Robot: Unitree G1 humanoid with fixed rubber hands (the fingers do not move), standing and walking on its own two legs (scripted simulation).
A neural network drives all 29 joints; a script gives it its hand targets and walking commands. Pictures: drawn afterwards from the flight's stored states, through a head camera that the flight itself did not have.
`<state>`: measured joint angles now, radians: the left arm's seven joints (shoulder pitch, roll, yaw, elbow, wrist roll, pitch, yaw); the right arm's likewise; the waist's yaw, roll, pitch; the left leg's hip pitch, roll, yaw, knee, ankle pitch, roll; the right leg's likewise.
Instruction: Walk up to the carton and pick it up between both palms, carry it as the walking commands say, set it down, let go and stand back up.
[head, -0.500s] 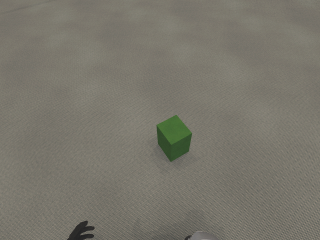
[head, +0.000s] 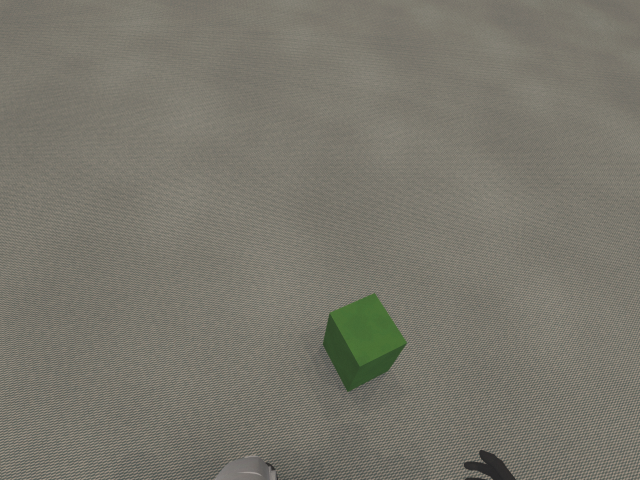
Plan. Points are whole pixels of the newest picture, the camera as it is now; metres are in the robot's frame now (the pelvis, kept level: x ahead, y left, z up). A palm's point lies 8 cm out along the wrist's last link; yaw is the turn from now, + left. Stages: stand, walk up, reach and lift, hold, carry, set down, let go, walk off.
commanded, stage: walk up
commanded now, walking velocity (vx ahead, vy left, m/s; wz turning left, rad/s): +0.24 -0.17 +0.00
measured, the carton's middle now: (360, 343) +0.54 -0.13 -0.65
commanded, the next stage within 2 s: none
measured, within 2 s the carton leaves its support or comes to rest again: neither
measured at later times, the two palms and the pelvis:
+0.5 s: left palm (210, 431) +0.18 +0.16 -0.11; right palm out of the picture +0.06 -0.29 -0.14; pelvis +0.09 -0.06 +0.01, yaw -1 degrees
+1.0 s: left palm out of the picture +0.11 +0.17 -0.13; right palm out of the picture +0.11 -0.29 -0.13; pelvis +0.11 -0.06 +0.02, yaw -1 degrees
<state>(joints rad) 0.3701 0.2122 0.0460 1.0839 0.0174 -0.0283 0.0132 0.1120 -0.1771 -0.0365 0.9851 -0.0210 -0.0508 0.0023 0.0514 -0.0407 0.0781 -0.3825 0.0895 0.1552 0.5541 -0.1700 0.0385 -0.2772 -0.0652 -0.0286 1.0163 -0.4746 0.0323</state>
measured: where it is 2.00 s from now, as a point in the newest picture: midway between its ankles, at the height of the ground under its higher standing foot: outside the picture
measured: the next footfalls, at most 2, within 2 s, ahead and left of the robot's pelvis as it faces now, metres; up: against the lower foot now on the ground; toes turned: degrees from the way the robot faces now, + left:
right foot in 0.38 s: +0.16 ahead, -0.20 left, +0.00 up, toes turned -6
right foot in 1.42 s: +0.18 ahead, -0.29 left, +0.00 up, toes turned +6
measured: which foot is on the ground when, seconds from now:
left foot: down 0.00-1.00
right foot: up 0.00-0.36, down 0.38-1.00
